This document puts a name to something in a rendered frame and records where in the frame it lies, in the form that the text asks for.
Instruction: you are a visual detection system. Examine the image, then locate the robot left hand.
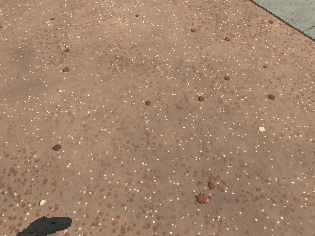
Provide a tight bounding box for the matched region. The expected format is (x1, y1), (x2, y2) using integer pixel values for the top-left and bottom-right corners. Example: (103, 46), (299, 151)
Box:
(16, 216), (72, 236)

